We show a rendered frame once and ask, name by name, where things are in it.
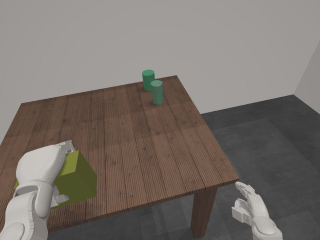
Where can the robot right hand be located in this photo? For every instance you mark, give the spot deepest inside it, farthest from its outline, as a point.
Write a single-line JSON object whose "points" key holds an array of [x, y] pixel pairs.
{"points": [[245, 211]]}

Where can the left robot forearm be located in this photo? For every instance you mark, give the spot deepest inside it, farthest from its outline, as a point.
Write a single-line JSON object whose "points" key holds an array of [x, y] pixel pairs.
{"points": [[27, 213]]}

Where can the robot left hand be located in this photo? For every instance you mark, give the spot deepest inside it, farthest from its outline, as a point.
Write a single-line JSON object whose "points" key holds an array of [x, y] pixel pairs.
{"points": [[44, 164]]}

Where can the table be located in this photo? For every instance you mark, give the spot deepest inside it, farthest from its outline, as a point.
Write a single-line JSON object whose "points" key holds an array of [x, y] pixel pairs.
{"points": [[142, 153]]}

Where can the sponge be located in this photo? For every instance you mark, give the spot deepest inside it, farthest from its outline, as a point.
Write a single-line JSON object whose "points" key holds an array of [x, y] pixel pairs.
{"points": [[76, 179]]}

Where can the right robot forearm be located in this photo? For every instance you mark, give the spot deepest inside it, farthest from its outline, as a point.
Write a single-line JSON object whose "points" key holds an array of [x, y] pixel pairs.
{"points": [[263, 228]]}

